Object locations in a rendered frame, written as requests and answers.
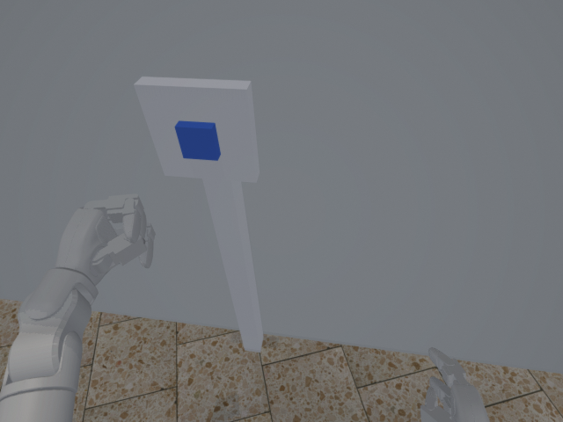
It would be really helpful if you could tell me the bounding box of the robot right hand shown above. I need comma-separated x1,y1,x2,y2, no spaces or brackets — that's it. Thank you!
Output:
420,347,490,422

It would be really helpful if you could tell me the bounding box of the button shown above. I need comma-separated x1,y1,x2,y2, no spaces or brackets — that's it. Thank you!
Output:
175,121,221,161

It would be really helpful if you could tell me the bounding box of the robot left hand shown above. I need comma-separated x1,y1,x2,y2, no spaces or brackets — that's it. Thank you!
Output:
55,193,156,286

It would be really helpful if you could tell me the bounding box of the left robot forearm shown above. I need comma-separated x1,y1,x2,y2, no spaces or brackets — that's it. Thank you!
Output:
0,268,99,422

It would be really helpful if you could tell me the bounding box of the panel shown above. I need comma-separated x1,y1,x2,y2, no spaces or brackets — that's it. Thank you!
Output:
134,76,264,353

